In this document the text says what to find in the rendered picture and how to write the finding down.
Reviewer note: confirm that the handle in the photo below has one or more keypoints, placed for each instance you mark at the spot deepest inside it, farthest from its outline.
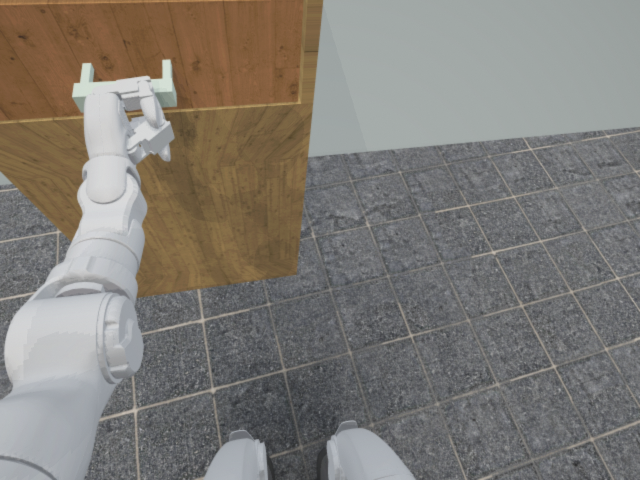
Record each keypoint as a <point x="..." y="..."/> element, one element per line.
<point x="164" y="88"/>

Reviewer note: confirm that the robot left forearm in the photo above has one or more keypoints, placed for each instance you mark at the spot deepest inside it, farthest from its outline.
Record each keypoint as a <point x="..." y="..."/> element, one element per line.
<point x="106" y="251"/>

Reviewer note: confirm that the robot left hand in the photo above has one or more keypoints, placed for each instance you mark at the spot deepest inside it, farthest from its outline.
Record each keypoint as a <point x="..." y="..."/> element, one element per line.
<point x="107" y="128"/>

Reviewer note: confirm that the robot left shin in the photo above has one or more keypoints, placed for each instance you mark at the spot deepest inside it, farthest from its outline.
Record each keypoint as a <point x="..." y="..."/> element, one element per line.
<point x="240" y="434"/>

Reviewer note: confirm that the robot left upper arm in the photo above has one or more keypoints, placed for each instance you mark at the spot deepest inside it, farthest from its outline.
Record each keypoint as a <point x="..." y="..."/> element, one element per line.
<point x="66" y="356"/>

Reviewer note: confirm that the cabinet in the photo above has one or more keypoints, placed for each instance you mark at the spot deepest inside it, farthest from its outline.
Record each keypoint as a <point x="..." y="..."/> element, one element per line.
<point x="228" y="206"/>

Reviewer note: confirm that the robot shin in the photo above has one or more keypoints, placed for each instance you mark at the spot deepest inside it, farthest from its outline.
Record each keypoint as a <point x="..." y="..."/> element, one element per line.
<point x="343" y="426"/>
<point x="240" y="434"/>

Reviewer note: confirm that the drawer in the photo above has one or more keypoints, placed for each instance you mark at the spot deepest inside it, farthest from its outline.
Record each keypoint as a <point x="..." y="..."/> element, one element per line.
<point x="223" y="52"/>

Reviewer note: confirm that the robot right shin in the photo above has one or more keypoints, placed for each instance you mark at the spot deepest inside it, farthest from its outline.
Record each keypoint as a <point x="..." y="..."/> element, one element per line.
<point x="343" y="426"/>

